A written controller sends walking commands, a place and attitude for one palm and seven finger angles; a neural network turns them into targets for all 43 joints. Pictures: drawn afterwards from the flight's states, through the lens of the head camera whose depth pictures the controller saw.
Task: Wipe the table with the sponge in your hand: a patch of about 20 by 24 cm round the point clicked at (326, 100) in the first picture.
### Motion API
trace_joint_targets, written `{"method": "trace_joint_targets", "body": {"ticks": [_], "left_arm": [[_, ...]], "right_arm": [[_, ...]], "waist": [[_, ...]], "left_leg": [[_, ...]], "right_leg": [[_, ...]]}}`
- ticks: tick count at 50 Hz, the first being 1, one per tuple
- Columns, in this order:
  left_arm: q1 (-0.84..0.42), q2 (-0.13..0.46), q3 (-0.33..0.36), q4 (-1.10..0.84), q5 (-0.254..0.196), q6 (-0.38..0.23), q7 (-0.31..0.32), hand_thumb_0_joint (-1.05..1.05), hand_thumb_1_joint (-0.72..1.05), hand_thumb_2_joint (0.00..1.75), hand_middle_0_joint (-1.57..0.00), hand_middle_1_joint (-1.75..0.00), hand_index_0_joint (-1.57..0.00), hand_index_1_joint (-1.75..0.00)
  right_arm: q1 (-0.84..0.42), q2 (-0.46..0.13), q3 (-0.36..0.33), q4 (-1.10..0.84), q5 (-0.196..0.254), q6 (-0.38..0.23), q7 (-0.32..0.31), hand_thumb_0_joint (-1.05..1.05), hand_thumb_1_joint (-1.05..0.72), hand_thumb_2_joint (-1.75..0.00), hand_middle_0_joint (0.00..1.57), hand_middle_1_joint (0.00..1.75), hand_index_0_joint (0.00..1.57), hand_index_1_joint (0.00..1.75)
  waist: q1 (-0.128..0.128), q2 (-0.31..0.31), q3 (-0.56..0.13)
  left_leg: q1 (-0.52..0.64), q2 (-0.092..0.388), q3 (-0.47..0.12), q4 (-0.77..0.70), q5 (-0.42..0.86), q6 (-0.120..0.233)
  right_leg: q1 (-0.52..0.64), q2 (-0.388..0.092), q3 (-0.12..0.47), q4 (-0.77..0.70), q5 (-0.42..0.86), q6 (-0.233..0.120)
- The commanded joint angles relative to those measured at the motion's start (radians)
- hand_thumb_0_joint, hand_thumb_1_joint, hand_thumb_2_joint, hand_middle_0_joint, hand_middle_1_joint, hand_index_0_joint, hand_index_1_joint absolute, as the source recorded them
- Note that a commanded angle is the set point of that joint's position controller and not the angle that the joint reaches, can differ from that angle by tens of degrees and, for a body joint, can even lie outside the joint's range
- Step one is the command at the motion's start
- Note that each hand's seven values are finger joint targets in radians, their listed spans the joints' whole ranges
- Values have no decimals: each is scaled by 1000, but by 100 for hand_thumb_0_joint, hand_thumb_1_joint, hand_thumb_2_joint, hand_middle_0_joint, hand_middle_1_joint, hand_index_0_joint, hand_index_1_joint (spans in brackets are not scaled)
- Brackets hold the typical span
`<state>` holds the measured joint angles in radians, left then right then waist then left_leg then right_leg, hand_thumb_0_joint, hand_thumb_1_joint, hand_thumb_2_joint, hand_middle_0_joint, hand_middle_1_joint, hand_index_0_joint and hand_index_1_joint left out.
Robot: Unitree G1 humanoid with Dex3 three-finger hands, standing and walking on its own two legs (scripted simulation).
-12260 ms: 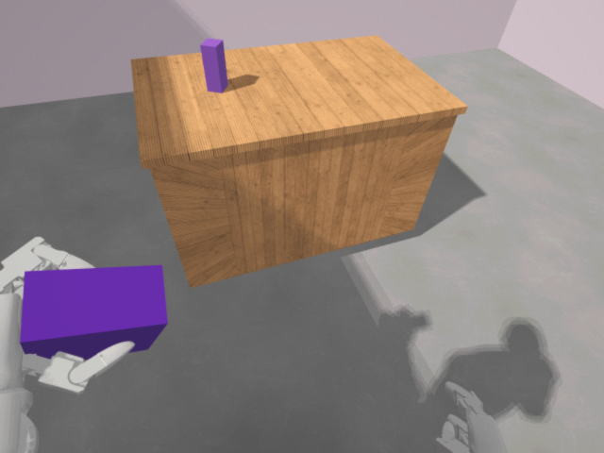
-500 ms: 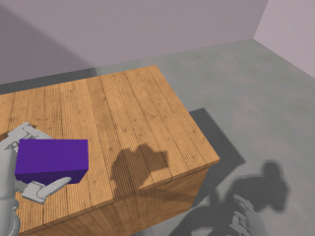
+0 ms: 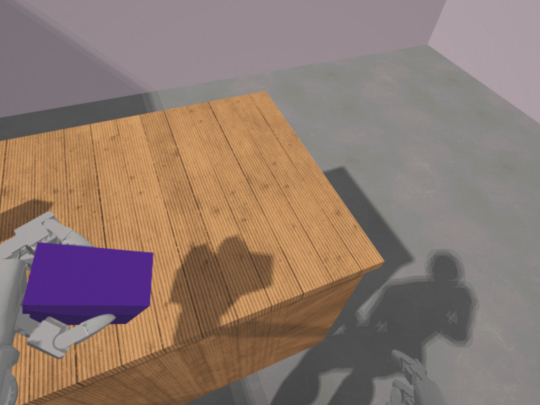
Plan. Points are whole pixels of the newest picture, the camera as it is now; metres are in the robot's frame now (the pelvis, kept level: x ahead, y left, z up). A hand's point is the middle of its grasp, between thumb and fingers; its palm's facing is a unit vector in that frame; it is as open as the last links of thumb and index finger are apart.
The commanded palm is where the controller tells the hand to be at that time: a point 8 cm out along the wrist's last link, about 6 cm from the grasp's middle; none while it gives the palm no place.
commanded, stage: come to a stop and stand still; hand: left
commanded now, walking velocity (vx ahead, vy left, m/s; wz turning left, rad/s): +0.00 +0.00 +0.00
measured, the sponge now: (105, 289) +0.22 +0.22 +0.10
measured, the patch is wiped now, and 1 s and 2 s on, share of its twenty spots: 0.00 0.00 0.00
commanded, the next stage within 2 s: look again from close up in 1.06 s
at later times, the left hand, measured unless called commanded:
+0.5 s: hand (26, 267) +0.22 +0.28 +0.16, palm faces +0.37 -0.84 -0.39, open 9.9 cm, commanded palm +0.16 +0.30 +0.18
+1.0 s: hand (13, 287) +0.20 +0.27 +0.16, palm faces +0.44 -0.83 -0.36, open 9.9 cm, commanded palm +0.14 +0.29 +0.18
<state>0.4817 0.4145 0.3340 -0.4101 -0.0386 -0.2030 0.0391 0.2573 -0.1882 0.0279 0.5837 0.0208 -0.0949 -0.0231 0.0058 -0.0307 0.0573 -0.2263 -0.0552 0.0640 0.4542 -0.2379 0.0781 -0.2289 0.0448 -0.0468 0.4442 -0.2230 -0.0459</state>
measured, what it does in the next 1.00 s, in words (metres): stands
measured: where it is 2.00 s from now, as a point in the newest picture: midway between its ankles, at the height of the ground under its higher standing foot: outside the picture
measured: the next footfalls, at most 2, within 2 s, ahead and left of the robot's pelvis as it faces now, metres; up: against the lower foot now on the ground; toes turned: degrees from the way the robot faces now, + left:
none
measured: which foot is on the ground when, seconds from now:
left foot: down 0.00-1.00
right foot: down 0.00-1.00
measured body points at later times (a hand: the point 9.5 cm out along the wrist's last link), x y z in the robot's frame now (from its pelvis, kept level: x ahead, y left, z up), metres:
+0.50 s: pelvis +0.00 +0.02 +0.00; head +0.03 +0.05 +0.45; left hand +0.19 +0.32 +0.18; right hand +0.20 -0.18 -0.07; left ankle +0.00 +0.06 -0.74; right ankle +0.01 -0.09 -0.74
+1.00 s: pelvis -0.02 +0.01 +0.00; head +0.01 +0.03 +0.45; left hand +0.17 +0.31 +0.18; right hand +0.15 -0.22 -0.07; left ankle +0.00 +0.06 -0.74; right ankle +0.01 -0.09 -0.74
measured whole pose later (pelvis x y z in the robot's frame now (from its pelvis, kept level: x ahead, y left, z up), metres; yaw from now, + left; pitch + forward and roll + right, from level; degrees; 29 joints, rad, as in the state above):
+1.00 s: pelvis -0.02 +0.01 +0.00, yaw +2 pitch +0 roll -1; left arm 0.37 0.37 0.39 -0.41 -0.04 -0.27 0.08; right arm 0.26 -0.22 0.02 0.60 0.01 -0.17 -0.03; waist 0.04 -0.03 0.05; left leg -0.25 -0.06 0.03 0.46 -0.21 0.08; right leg -0.22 0.04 -0.08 0.40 -0.18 -0.04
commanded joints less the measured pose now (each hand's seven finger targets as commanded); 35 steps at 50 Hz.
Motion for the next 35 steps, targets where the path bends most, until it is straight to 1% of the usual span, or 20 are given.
{"method": "trace_joint_targets", "body": {"ticks": [1, 2, 8, 11, 12, 13, 14, 16, 17, 18, 22, 24, 25, 26, 27, 28, 29, 32, 33, 35], "left_arm": [[-297, 241, 204, -334, -14, -113, 49, 0, 10, 130, -120, -160, -120, -160], [-293, 223, 194, -348, -11, -114, 45, 0, 10, 130, -120, -160, -120, -160], [-100, 79, 99, -201, -14, -83, 35, 0, 10, 130, -120, -160, -120, -160], [-115, 116, 130, -165, -15, -69, 35, 0, 10, 130, -120, -160, -120, -160], [-112, 134, 155, -156, -11, -66, 36, 0, 10, 130, -120, -160, -120, -160], [-131, 112, 128, -157, -17, -67, 31, 0, 10, 130, -120, -160, -120, -160], [-149, 147, 152, -172, -15, -66, 33, 0, 10, 130, -120, -160, -120, -160], [-186, 151, 147, -205, -17, -68, 33, 0, 10, 130, -120, -160, -120, -160], [-218, 173, 162, -263, -10, -75, 34, 0, 10, 130, -120, -160, -120, -160], [-219, 150, 137, -262, -17, -79, 33, 0, 10, 130, -120, -160, -120, -160], [-222, 169, 142, -351, -8, -86, 41, 0, 10, 130, -120, -160, -120, -160], [-204, 148, 121, -340, -12, -88, 42, 0, 10, 130, -120, -160, -120, -160], [-1203, 903, 667, -590, 176, -190, 58, 0, 10, 130, -120, -160, -120, -160], [-563, 258, 274, 74, 46, -134, 14, 0, 10, 130, -120, -160, -120, -160], [-306, 169, 230, -53, -1, -108, 23, 0, 10, 130, -120, -160, -120, -160], [-323, 131, 163, -58, -1, -103, 17, 0, 10, 130, -120, -160, -120, -160], [-299, 152, 153, -145, -12, -118, 7, 0, 10, 130, -120, -160, -120, -160], [-43, 56, 93, -186, -33, -107, 12, 0, 10, 130, -120, -160, -120, -160], [-48, 61, 81, -201, -34, -105, 12, 0, 10, 130, -120, -160, -120, -160], [-51, 127, 145, -187, -36, -100, 26, 0, 10, 130, -120, -160, -120, -160]], "right_arm": [[-131, -124, -30, -177, -6, -95, -10, 0, -90, -90, 20, 30, 20, 30], [-137, -120, -29, -170, -5, -104, -3, 0, -90, -90, 20, 30, 20, 30], [-87, -138, -43, -149, -7, -92, 15, 0, -90, -90, 20, 30, 20, 30], [-111, -146, -44, -161, -6, -64, 6, 0, -90, -90, 20, 30, 20, 30], [-123, -142, -42, -158, -4, -59, 4, 0, -90, -90, 20, 30, 20, 30], [-119, -138, -36, -168, -6, -50, 1, 0, -90, -90, 20, 30, 20, 30], [-125, -137, -37, -177, -6, -44, -4, 0, -90, -90, 20, 30, 20, 30], [-132, -135, -33, -187, -8, -40, -10, 0, -90, -90, 20, 30, 20, 30], [-148, -132, -31, -188, -8, -44, -10, 0, -90, -90, 20, 30, 20, 30], [-144, -127, -26, -194, -11, -44, -12, 0, -90, -90, 20, 30, 20, 30], [-147, -130, -29, -195, -14, -62, -7, 0, -90, -90, 20, 30, 20, 30], [-126, -134, -34, -192, -15, -65, -6, 0, -90, -90, 20, 30, 20, 30], [19, -185, -48, -149, -79, -128, 20, 0, -90, -90, 20, 30, 20, 30], [-106, -50, -11, -119, -34, -126, 16, 0, -90, -90, 20, 30, 20, 30], [-79, -123, -78, -162, -13, -106, 23, 0, -90, -90, 20, 30, 20, 30], [-27, -134, -73, -175, -15, -111, 28, 0, -90, -90, 20, 30, 20, 30], [-36, -141, -76, -179, -11, -112, 33, 0, -90, -90, 20, 30, 20, 30], [-97, -133, -69, -188, 11, -100, 53, 0, -90, -90, 20, 30, 20, 30], [-91, -146, -67, -191, 6, -94, 53, 0, -90, -90, 20, 30, 20, 30], [-111, -154, -70, -190, 7, -89, 35, 0, -90, -90, 20, 30, 20, 30]], "waist": [[25, 278, -189], [24, 274, -210], [22, 81, -212], [22, 55, -175], [22, 59, -169], [20, 61, -164], [22, 62, -167], [22, 68, -168], [19, 105, -186], [20, 112, -188], [22, 175, -236], [19, 172, -229], [10, 91, -77], [26, 90, -262], [32, 236, -304], [16, 252, -317], [19, 275, -305], [32, 134, -242], [28, 72, -213], [29, -42, -169]], "left_leg": [[2, 161, -195, -102, 106, -47], [45, 156, -191, -86, 161, -56], [122, 185, -196, -69, 390, -99], [82, 192, -203, -93, 377, -124], [97, 189, -196, -104, 403, -128], [86, 195, -204, -112, 399, -135], [86, 196, -203, -111, 394, -136], [70, 191, -201, -118, 328, -131], [89, 184, -191, -121, 339, -128], [80, 186, -201, -124, 321, -125], [117, 177, -194, -104, 362, -128], [122, 184, -203, -95, 398, -136], [-104, 163, -130, 12, 311, -36], [54, 126, -197, -26, 369, -58], [169, 137, -169, -30, 541, -128], [163, 171, -169, -16, 563, -124], [153, 179, -189, -6, 594, -125], [53, 177, -174, -50, 454, -101], [-7, 178, -189, -71, 387, -102], [-56, 171, -197, -98, 221, -100]], "right_leg": [[107, -105, 114, -12, 116, 12], [95, -99, 110, -6, 136, 8], [43, -90, 74, -31, 164, 14], [36, -93, 74, -42, 147, 15], [26, -83, 69, -32, 153, 17], [24, -87, 55, -34, 128, 17], [33, -88, 60, -40, 131, 17], [49, -94, 71, -49, 126, 14], [54, -86, 71, -33, 135, 13], [61, -92, 65, -39, 122, 13], [84, -87, 72, -27, 148, 6], [75, -90, 65, -33, 129, 1], [-24, -70, 78, -26, 139, 75], [-23, -131, 76, -22, 96, -28], [71, -81, 77, 37, 195, -35], [58, -94, 100, 44, 110, -25], [46, -102, 102, 42, 111, -12], [109, -103, 92, 17, 177, 4], [124, -106, 77, 1, 160, 8], [120, -111, 90, -32, 111, 13]]}}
